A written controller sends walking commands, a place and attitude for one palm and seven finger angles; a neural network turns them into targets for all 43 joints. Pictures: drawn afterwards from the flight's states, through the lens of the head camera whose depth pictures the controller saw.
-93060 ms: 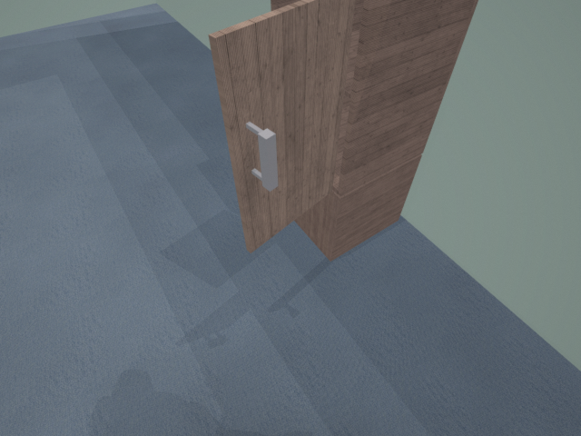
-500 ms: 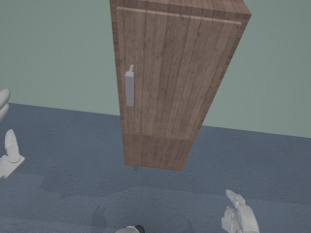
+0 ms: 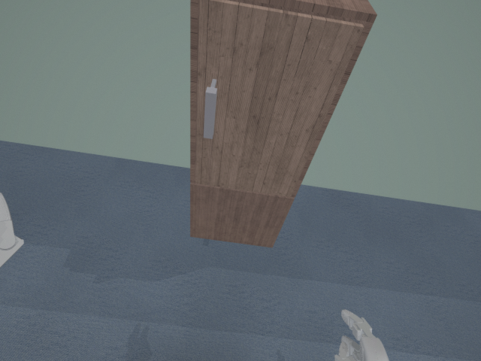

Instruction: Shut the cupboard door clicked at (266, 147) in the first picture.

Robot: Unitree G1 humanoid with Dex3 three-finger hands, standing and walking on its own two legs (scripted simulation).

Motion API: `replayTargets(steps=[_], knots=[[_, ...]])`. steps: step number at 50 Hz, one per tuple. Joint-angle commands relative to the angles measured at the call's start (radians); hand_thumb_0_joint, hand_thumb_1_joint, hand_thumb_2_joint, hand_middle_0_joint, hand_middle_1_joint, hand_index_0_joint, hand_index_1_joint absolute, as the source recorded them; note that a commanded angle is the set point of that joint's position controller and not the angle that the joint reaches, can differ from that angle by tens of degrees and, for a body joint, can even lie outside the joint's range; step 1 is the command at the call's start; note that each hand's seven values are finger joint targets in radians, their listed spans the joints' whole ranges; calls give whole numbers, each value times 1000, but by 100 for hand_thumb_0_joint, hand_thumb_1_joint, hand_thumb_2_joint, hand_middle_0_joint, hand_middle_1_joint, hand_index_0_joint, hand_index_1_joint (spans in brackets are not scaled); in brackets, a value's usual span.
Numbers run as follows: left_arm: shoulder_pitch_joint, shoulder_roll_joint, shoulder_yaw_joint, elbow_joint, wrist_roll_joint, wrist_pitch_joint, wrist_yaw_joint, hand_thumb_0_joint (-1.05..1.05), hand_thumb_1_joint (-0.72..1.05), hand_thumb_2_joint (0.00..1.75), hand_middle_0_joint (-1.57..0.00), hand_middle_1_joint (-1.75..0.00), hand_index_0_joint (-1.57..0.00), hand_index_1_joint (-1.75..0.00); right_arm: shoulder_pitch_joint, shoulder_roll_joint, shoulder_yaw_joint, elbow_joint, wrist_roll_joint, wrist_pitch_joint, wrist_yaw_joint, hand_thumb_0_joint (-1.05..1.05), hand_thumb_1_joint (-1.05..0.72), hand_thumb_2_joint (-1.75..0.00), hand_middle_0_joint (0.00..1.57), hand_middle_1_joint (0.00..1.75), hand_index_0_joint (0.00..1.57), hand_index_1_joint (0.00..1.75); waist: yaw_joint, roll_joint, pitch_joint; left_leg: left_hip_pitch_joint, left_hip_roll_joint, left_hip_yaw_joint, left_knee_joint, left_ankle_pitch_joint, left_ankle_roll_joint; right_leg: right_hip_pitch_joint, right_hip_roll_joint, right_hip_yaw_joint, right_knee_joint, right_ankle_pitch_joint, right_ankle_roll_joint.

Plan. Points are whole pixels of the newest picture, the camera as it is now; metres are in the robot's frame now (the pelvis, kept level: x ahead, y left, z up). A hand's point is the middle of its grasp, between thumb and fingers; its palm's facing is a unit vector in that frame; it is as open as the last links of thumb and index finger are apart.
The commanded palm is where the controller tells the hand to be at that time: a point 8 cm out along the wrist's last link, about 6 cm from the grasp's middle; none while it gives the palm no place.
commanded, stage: stop stepping back and stand still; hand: left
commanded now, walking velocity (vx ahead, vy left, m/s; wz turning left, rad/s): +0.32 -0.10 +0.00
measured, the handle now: (211, 109) +0.70 +0.11 +0.01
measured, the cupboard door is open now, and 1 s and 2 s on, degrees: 0 0 0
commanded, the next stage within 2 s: let the arm hang, fingers relaxed in 0.52 s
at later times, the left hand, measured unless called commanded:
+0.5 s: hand out of the picture +0.19 +0.29 +0.18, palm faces +0.47 -0.80 -0.38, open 7.5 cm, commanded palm +0.12 +0.32 +0.19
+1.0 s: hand out of the picture +0.02 +0.19 -0.17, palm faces +0.09 -0.98 -0.16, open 6.9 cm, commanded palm none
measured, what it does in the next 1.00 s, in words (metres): steps on the spot: right foot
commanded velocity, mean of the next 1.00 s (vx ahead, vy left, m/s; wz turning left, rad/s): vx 0.05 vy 0.00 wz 0.00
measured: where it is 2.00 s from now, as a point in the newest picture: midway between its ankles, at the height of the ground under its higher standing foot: outside the picture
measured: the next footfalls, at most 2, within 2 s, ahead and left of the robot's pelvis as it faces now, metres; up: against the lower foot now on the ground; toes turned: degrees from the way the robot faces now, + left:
right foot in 0.02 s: +0.00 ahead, -0.09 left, +0.00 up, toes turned +0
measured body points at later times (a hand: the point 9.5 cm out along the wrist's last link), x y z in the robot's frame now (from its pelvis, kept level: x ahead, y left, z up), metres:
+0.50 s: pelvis -0.02 +0.02 +0.00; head -0.03 +0.05 +0.45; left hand +0.16 +0.33 +0.19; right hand +0.12 -0.23 -0.07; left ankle +0.04 +0.11 -0.73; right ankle -0.04 -0.10 -0.72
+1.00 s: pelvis -0.01 +0.01 +0.01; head +0.00 +0.05 +0.45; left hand +0.02 +0.25 -0.16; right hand +0.05 -0.24 -0.12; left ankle +0.04 +0.12 -0.73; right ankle -0.04 -0.09 -0.73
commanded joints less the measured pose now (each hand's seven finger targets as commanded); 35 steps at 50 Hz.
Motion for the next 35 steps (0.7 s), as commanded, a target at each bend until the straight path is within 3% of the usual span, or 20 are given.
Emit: replayTargets(steps=[1,3,5,8,10,12,13,15,16,17,18,19,22,25,27,30,31,32,33,35], knots=[[-8,131,115,-121,-4,-47,21,0,90,90,-20,-30,-20,-30,-72,-191,-57,-110,10,-53,-4,0,-90,-90,20,30,20,30,-4,183,-80,1,66,-97,-228,-345,-4,129,-19,20,-230,-50,-51],[-67,115,104,-51,-14,-44,22,0,90,90,-20,-30,-20,-30,-66,-192,-53,-101,2,-39,-14,0,-90,-90,20,30,20,30,-18,241,-45,108,55,-89,-215,-207,-11,49,-55,33,-266,-19,-79],[-64,105,74,-9,-17,-20,24,0,90,90,-20,-30,-20,-30,-76,-192,-62,-95,7,-31,-22,0,-90,-90,20,30,20,30,-8,140,-85,186,41,-72,-170,-231,-4,5,-50,69,-275,-100,-78],[-51,93,44,17,-13,12,21,0,90,90,-20,-30,-20,-30,-108,-181,-52,-110,1,1,-32,0,-90,-90,20,30,20,30,-4,78,9,128,10,-34,-128,-329,-9,-86,-90,122,-352,-355,-113],[-113,94,21,9,-3,15,23,0,90,90,-20,-30,-20,-30,-110,-179,-51,-100,2,11,-34,0,-90,-90,20,30,20,30,-4,-45,74,96,-21,10,87,-228,-11,-166,-189,264,-437,-455,-164],[-235,130,25,-13,12,1,35,0,90,90,-20,-30,-20,-30,-124,-193,-53,-84,4,4,-32,0,-90,-90,20,30,20,30,4,-123,108,-4,-19,9,286,-147,-9,-132,-298,382,-490,-409,-223],[-283,120,4,-20,20,-11,35,0,90,90,-20,-30,-20,-30,-125,-191,-51,-79,3,-7,-31,0,-90,-90,20,30,20,30,2,-122,119,-27,2,-8,266,-129,-2,-89,-309,343,-461,-309,-226],[-323,117,-6,-8,28,-23,36,0,90,90,-20,-30,-20,-30,-106,-188,-50,-69,5,-19,-32,0,-90,-90,20,30,20,30,-11,-38,109,110,26,-15,56,-140,9,-133,-263,206,-365,-282,-168],[-333,117,-12,-29,32,-26,35,0,90,90,-20,-30,-20,-30,-106,-196,-57,-72,9,-23,-38,0,-90,-90,20,30,20,30,-14,58,118,199,6,-7,-33,-140,9,-171,-204,142,-293,-271,-140],[-344,130,-2,-61,30,-32,32,0,90,90,-20,-30,-20,-30,-115,-216,-63,-79,9,-31,-46,0,-90,-90,20,30,20,30,-15,199,129,231,23,-81,-146,-201,18,-199,-134,81,-192,-240,-107],[-321,116,1,-98,30,-44,32,0,90,90,-20,-30,-20,-30,-106,-229,-63,-90,5,-41,-47,0,-90,-90,20,30,20,30,-9,375,116,230,118,-265,-307,-337,54,-191,-45,21,-48,-169,-59],[-300,125,22,-130,27,-58,38,0,90,90,-20,-30,-20,-30,-102,-215,-57,-106,7,-54,-43,0,-90,-90,20,30,20,30,2,436,84,207,201,-417,-419,-434,96,-148,4,-9,58,-110,-32],[-204,173,105,-130,25,-67,31,0,90,90,-20,-30,-20,-30,-103,-182,-55,-103,1,-72,-38,0,-90,-90,20,30,20,30,21,360,24,62,196,-369,-472,-518,90,21,-13,24,113,-76,-23],[-81,117,81,-115,18,-67,24,0,90,90,-20,-30,-20,-30,-97,-181,-51,-109,8,-75,-21,0,-90,-90,20,30,20,30,23,246,-39,58,126,-162,-341,-315,52,173,-18,-5,-153,29,-27],[26,107,92,-40,11,-57,23,0,90,90,-20,-30,-20,-30,-83,-185,-52,-110,12,-70,-13,0,-90,-90,20,30,20,30,19,185,-73,62,58,-73,-247,-207,17,208,-55,56,-247,66,-53],[0,78,61,28,-2,-47,23,0,90,90,-20,-30,-20,-30,-68,-187,-54,-97,11,-45,-6,0,-90,-90,20,30,20,30,6,78,-64,133,30,-44,-128,-59,0,100,-138,185,-302,102,-87],[-106,-90,-370,726,104,109,-127,0,90,90,-20,-30,-20,-30,-137,-311,-89,105,9,-88,65,0,-90,-90,20,30,20,30,-21,64,-37,104,61,-45,85,272,1,6,-222,95,-124,516,-101],[-111,-138,-367,759,93,174,-142,0,90,90,-20,-30,-20,-30,-58,-251,-103,127,3,-57,57,0,-90,-90,20,30,20,30,-20,35,-119,203,68,-48,52,373,-9,18,-193,118,-97,618,-106],[-108,-147,-376,743,85,194,-146,0,90,90,-20,-30,-20,-30,-38,-253,-98,106,3,-39,50,0,-90,-90,20,30,20,30,-13,30,-108,218,69,-41,35,416,-6,28,-175,80,-84,605,-88],[-182,-145,-398,818,86,190,-149,0,90,90,-20,-30,-20,-30,-43,-260,-82,120,0,-4,42,0,-90,-90,20,30,20,30,3,-81,-104,187,70,-68,26,417,18,28,-156,62,-76,494,-80]])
